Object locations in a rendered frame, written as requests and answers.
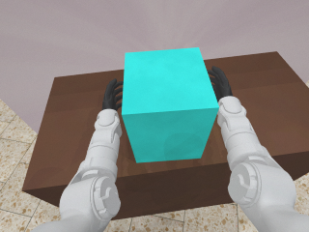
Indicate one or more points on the left robot upper arm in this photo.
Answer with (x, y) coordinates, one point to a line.
(85, 206)

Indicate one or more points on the right robot hand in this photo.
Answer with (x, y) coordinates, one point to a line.
(222, 87)

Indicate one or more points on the pedestal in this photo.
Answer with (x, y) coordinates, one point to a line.
(277, 106)

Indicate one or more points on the carton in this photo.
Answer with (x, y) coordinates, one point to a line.
(168, 105)

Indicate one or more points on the right robot upper arm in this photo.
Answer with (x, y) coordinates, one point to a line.
(267, 196)

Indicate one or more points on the left robot forearm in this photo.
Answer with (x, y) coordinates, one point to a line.
(103, 150)

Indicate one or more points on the left robot hand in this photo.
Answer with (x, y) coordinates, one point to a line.
(110, 99)

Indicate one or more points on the right robot forearm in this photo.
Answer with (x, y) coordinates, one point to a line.
(240, 139)

